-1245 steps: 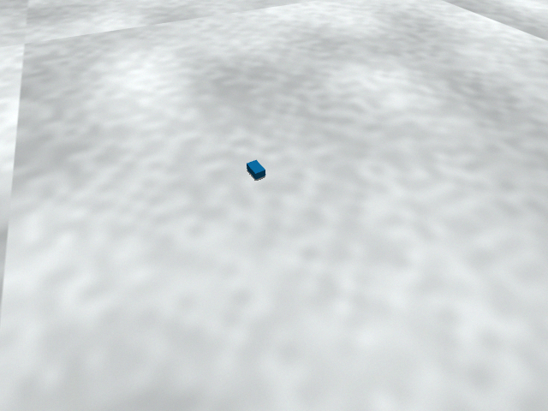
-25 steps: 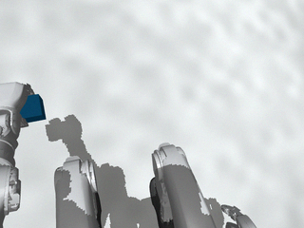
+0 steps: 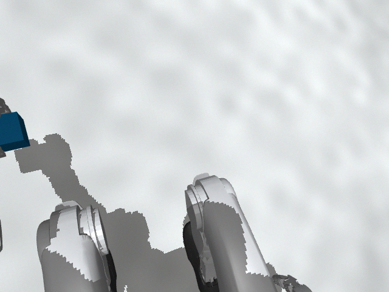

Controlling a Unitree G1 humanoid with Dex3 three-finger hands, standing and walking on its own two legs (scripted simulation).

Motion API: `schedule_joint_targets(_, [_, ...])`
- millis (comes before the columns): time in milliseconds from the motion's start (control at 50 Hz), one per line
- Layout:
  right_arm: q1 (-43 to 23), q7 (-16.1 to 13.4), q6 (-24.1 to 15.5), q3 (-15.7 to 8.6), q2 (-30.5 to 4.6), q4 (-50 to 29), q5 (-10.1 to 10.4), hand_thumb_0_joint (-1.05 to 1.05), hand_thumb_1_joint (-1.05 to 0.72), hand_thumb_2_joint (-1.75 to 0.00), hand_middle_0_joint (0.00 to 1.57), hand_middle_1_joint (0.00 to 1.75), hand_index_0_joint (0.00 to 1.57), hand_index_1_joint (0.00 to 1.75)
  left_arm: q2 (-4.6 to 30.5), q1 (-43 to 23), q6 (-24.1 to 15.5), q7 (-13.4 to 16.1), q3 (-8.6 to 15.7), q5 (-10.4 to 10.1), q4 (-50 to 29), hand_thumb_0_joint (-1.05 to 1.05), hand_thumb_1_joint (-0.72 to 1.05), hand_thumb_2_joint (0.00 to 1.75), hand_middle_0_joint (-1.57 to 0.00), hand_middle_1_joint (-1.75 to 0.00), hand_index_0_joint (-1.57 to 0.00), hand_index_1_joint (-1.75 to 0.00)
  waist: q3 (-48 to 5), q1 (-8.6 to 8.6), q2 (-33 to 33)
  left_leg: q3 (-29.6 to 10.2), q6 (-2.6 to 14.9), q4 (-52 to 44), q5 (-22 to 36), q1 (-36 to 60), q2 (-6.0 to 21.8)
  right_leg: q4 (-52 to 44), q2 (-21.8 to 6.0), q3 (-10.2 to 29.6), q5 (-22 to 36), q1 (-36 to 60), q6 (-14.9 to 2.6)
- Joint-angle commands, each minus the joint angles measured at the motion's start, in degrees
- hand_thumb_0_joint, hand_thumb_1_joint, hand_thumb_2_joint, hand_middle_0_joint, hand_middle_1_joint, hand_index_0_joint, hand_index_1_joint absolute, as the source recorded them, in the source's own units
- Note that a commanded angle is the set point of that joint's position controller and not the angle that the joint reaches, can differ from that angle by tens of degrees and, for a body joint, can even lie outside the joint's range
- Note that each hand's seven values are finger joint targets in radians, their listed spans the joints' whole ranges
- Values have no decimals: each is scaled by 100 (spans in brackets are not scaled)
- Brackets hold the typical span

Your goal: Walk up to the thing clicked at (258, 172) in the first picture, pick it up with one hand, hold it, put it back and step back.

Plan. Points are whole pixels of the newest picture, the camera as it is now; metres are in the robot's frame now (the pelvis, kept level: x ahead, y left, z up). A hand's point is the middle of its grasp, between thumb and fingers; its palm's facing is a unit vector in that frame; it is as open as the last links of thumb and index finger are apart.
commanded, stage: crouch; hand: left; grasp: from above
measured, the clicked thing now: out of the picture +0.48 +0.31 -0.19
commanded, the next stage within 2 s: lower in 0.06 s
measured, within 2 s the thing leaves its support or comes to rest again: rests again in 1.80 s
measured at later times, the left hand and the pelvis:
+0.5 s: hand out of the picture +0.47 +0.32 -0.21, palm faces -0.45 -0.10 -0.89, open 8.9 cm; pelvis +0.00 +0.00 -0.03, yaw -2 degrees
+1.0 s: hand (10, 142) +0.48 +0.31 -0.26, palm faces -0.44 -0.12 -0.89, open 8.9 cm; pelvis +0.01 +0.00 -0.04, yaw -5 degrees
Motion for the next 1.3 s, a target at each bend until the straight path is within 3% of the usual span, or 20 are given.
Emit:
schedule_joint_targets(0, [1114, -51, -48, -404, -1471, -77, -4, 0, -90, -90, 20, 30, 20, 30, 1544, -1987, 2, 256, 56, -67, -734, 0, 70, 48, -108, -42, -109, -40, -3851, -59, 1786, 602, 244, -1181, 741, 3159, -16, -1311, 107, -650, 1332, 1574, -493])
schedule_joint_targets(80, [1128, -46, -56, -353, -1499, -78, -26, 0, -90, -90, 20, 30, 20, 30, 1692, -2032, -16, 290, 143, -80, -874, 0, 72, 49, -109, -44, -111, -42, -4010, -3, 1928, 586, 221, -1119, 841, 3169, -22, -1174, 112, -694, 1411, 1657, -493])
schedule_joint_targets(140, [1076, -22, -46, -307, -1484, -103, -34, 0, -90, -90, 20, 30, 20, 30, 1579, -1971, -10, 252, 29, -107, -715, 0, 73, 47, -109, -44, -111, -42, -3761, -78, 1957, 567, 224, -1060, 802, 3044, -13, -1124, 134, -716, 1407, 1552, -497])
schedule_joint_targets(200, [1131, -7, -55, -254, -1503, -110, -59, 0, -90, -90, 20, 30, 20, 30, 1770, -1957, -26, 238, 90, -119, -623, 0, 70, 48, -109, -45, -110, -43, -3651, -138, 1639, 605, 287, -895, 771, 2656, -20, -1204, 150, -680, 1434, 1814, -433])
schedule_joint_targets(220, [1055, -18, -57, -237, -1503, -87, -61, 0, -90, -90, 20, 30, 20, 30, 1743, -1860, -36, 254, 76, -163, -538, 0, 70, 47, -110, -42, -111, -41, -3590, -49, 1644, 601, 276, -886, 742, 2653, -8, -1164, 155, -684, 1386, 1707, -446])
schedule_joint_targets(300, [1011, -6, -71, -181, -1555, -134, -98, 0, -90, -90, 20, 30, 20, 30, 1769, -1947, -126, 270, 33, -99, -615, 0, 74, 48, -111, -44, -113, -42, -3665, -179, 1799, 506, 245, -775, 805, 2840, -2, -1013, 178, -771, 1441, 1602, -455])
schedule_joint_targets(320, [999, -9, -71, -158, -1600, -150, -107, 0, -90, -90, 20, 30, 20, 30, 1942, -2020, -162, 309, 114, -101, -667, 0, 75, 48, -111, -47, -113, -44, -3724, -161, 1813, 498, 249, -743, 830, 2806, 1, -987, 177, -786, 1474, 1631, -447])
schedule_joint_targets(440, [990, 8, -132, -105, -1703, -201, -194, 0, -90, -90, 20, 30, 20, 30, 2139, -1998, -246, 516, 302, 3, -639, 0, 81, 50, -115, -48, -118, -45, -3605, -210, 2143, 424, 181, -688, 920, 3026, 16, -809, 175, -900, 1502, 1415, -483])
schedule_joint_targets(500, [1015, 42, -161, -89, -1712, -197, -233, 0, -90, -90, 20, 30, 20, 30, 2091, -1891, -226, 576, 289, 49, -545, 0, 83, 51, -117, -47, -119, -45, -3535, -271, 2163, 424, 179, -604, 1026, 3029, 28, -768, 179, -908, 1622, 1463, -471])
schedule_joint_targets(560, [964, 57, -187, -32, -1731, -218, -265, 0, -90, -90, 20, 30, 20, 30, 2256, -1887, -214, 660, 389, -17, -586, 0, 82, 48, -115, -48, -118, -45, -3677, -252, 2148, 435, 208, -505, 1101, 2926, 45, -784, 189, -894, 1747, 1644, -429])
schedule_joint_targets(680, [939, 132, -243, 62, -1765, -214, -314, 0, -89, -89, 20, 30, 20, 30, 2239, -1771, -162, 712, 282, -49, -323, 0, 79, 49, -114, -43, -116, -41, -3395, -387, 2077, 362, 217, -418, 1078, 2759, 78, -736, 239, -942, 1768, 1670, -430])
schedule_joint_targets(720, [939, 146, -273, 77, -1845, -249, -323, 0, -89, -89, 20, 30, 20, 30, 2366, -1681, -159, 749, 417, -81, -284, 0, 78, 49, -114, -42, -115, -40, -3301, -358, 2010, 362, 210, -400, 1057, 2700, 70, -765, 237, -976, 1709, 1675, -442])
schedule_joint_targets(860, [810, 193, -357, 210, -1867, -246, -364, 0, -90, -90, 20, 30, 20, 30, 2412, -1586, -188, 889, 374, -73, -114, 0, 80, 50, -115, -42, -117, -41, -3279, -406, 2180, 298, 180, -345, 1242, 2859, 105, -665, 278, -1024, 1895, 1722, -444])
schedule_joint_targets(880, [843, 197, -360, 205, -1930, -253, -394, 0, -89, -89, 20, 30, 20, 30, 2671, -1685, -218, 920, 504, -41, -230, 0, 81, 50, -115, -43, -117, -41, -3354, -456, 2205, 277, 196, -305, 1275, 2835, 127, -681, 297, -1033, 1956, 1811, -428])
schedule_joint_targets(920, [851, 221, -393, 262, -1880, -276, -406, 0, -90, -90, 20, 30, 20, 30, 2465, -1658, -184, 935, 362, -24, -77, 0, 81, 51, -117, -42, -118, -41, -3212, -503, 2134, 277, 208, -269, 1278, 2789, 132, -679, 305, -1037, 1989, 1844, -404])
schedule_joint_targets(1040, [744, 249, -490, 348, -2001, -347, -456, 0, -90, -90, 20, 30, 20, 30, 2569, -1666, -207, 1021, 331, -49, 69, 0, 84, 50, -118, -43, -119, -41, -2976, -589, 2241, 209, 172, -281, 1117, 2799, 137, -661, 319, -1139, 1787, 1702, -442])
schedule_joint_targets(1060, [786, 261, -484, 346, -2014, -273, -483, 0, -90, -90, 20, 30, 20, 30, 2821, -1535, -199, 1062, 511, -28, 162, 0, 82, 50, -117, -41, -118, -40, -3068, -552, 2251, 195, 186, -307, 1117, 2808, 165, -648, 343, -1122, 1840, 1838, -417])
schedule_joint_targets(1160, [632, 291, -593, 449, -2021, -387, -499, 0, -90, -90, 20, 30, 20, 30, 2570, -1715, -227, 1051, 200, -100, 159, 0, 86, 51, -119, -44, -121, -42, -2839, -658, 2247, 159, 182, -292, 896, 2759, 164, -691, 362, -1178, 1640, 1678, -424])
schedule_joint_targets(1260, [650, 321, -658, 487, -2103, -366, -518, 0, -90, -90, 20, 30, 20, 30, 2785, -1666, -261, 1160, 295, -71, 197, 0, 85, 51, -120, -41, -121, -40, -2874, -644, 2377, 95, 132, -314, 1082, 2905, 177, -581, 360, -1244, 1768, 1715, -431])
schedule_joint_targets(1280, [668, 324, -651, 483, -2167, -340, -525, 0, -90, -90, 20, 30, 20, 30, 2928, -1591, -258, 1208, 415, -60, 302, 0, 86, 51, -120, -42, -121, -41, -2813, -644, 2330, 70, 126, -323, 1062, 2854, 188, -580, 362, -1274, 1726, 1661, -440])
